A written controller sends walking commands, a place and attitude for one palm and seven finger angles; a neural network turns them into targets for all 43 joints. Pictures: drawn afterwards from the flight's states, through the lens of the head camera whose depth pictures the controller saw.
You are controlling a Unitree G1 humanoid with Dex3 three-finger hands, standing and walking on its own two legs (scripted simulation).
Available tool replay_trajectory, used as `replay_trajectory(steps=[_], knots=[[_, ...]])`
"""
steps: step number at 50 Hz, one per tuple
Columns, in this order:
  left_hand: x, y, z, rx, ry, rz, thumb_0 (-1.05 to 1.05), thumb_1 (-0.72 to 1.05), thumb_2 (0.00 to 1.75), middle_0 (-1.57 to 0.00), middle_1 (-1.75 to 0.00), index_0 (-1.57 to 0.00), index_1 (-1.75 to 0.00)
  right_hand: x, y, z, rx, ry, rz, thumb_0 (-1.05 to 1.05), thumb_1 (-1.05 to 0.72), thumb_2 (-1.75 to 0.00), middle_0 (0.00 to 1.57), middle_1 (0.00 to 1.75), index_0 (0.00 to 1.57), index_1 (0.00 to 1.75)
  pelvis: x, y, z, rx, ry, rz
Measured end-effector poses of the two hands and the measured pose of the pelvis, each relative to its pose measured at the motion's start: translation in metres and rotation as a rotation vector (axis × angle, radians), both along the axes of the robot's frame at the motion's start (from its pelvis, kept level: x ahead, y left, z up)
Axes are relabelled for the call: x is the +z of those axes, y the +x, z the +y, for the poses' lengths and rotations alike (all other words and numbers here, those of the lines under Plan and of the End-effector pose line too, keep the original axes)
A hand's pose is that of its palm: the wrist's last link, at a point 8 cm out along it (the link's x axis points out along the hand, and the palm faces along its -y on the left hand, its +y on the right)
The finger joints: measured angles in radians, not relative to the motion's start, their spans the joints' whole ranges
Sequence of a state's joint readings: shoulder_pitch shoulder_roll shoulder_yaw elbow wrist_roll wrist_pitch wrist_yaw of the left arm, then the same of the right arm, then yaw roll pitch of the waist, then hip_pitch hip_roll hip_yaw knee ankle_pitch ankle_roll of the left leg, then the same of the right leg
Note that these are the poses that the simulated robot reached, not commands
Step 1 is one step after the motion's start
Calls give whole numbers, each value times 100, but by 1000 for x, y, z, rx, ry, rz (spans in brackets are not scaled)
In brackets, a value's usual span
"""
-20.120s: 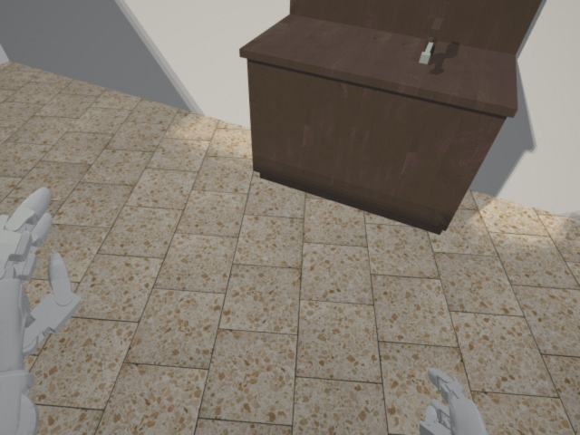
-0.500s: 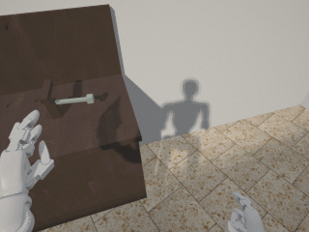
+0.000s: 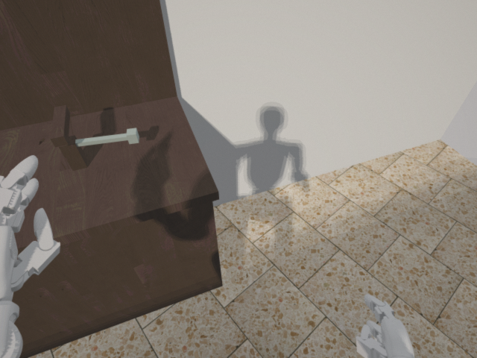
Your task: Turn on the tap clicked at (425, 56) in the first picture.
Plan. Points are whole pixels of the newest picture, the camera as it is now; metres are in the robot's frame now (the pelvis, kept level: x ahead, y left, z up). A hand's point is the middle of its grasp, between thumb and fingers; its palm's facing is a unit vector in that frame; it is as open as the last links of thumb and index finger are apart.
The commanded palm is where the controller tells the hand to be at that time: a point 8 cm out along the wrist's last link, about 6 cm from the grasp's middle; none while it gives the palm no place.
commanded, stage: step back with the hand held close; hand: left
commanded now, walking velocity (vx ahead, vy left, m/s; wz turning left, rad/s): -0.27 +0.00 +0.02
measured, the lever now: (132, 136) +0.62 +0.32 +0.02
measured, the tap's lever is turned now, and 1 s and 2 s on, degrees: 81 81 81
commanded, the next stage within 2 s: stop stepping back and stand still in 0.56 s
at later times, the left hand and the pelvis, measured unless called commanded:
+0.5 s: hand out of the picture +0.07 +0.26 +0.17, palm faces +0.53 -0.78 -0.33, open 7.4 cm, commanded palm +0.02 +0.29 +0.18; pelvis -0.11 +0.00 -0.01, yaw +6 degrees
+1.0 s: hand out of the picture -0.02 +0.22 +0.17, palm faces +0.46 -0.81 -0.35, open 7.4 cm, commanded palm -0.07 +0.25 +0.18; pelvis -0.22 -0.03 +0.00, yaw +3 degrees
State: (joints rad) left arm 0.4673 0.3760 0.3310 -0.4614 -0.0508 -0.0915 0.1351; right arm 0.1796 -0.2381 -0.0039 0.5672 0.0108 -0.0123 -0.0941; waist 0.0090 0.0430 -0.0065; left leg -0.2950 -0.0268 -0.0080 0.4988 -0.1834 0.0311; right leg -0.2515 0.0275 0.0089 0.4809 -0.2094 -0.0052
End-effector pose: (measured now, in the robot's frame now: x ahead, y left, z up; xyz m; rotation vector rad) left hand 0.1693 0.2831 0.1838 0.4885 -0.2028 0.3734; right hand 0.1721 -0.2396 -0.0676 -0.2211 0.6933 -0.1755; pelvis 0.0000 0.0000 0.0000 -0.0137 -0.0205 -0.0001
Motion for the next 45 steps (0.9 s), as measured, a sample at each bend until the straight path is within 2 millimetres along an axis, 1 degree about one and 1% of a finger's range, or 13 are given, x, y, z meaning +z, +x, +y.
replay_trajectory(steps=[5,11,14,18,23,26,28,32,35,38,40,42,45], knots=[[-3,-26,11,40,-12,-33,1,89,90,-21,-30,-22,-30,1,-18,10,17,8,-23,1,-91,-90,20,30,21,30,-3,-21,5,4,-12,-5],[-15,-54,13,62,-43,-37,1,89,90,-21,-30,-21,-30,0,-45,17,47,-9,-17,1,-90,-90,20,30,21,30,-4,-47,7,32,-21,-12],[-11,-70,11,67,-13,-78,1,89,90,-21,-30,-21,-30,-5,-56,18,80,-15,-12,1,-90,-90,20,30,21,30,-9,-61,1,83,-10,-16],[0,-101,10,90,31,-123,1,89,90,-21,-30,-22,-30,-11,-69,18,111,-5,-2,1,-90,-90,20,30,21,30,-12,-80,-4,105,-18,-21],[0,-138,9,101,6,-136,1,89,90,-21,-30,-21,-30,-12,-91,16,112,-7,24,1,-90,-90,20,30,21,30,-11,-100,-3,93,4,-19],[-2,-150,13,89,-22,-171,1,89,90,-21,-30,-21,-30,-10,-105,17,120,-40,23,1,-90,-90,20,30,21,30,-15,-113,2,110,-4,-2],[-5,-155,19,94,-21,-183,1,88,90,-21,-30,-21,-30,-12,-114,19,126,-57,17,1,-90,-90,20,30,21,30,-18,-129,3,127,-12,-8],[-9,-171,27,127,-22,-144,1,89,90,-21,-30,-21,-30,-11,-135,27,117,-11,-5,1,-91,-90,20,30,21,30,-15,-154,-1,99,-18,-8],[-8,-187,19,126,-34,-130,1,89,90,-21,-30,-21,-30,-9,-153,30,120,28,-20,1,-90,-90,20,30,21,30,-12,-170,-7,69,-23,9],[-3,-201,-3,87,-43,-141,1,89,90,-21,-30,-21,-30,-11,-170,28,131,56,-37,1,-90,-90,20,30,21,30,-13,-186,-16,54,-15,32],[-1,-209,-19,52,-29,-143,1,89,90,-21,-30,-21,-30,-15,-181,22,139,71,-38,1,-90,-90,20,30,21,30,-15,-198,-24,51,1,48],[1,-215,-30,21,-35,-121,1,89,90,-21,-30,-21,-30,-18,-197,15,134,71,0,1,-90,-90,20,30,21,30,-10,-208,-28,48,-8,37],[6,-224,-35,8,-24,-94,1,88,90,-21,-30,-21,-30,-15,-221,-1,96,63,50,1,-90,-90,20,30,21,30,-1,-212,-33,34,21,38]])
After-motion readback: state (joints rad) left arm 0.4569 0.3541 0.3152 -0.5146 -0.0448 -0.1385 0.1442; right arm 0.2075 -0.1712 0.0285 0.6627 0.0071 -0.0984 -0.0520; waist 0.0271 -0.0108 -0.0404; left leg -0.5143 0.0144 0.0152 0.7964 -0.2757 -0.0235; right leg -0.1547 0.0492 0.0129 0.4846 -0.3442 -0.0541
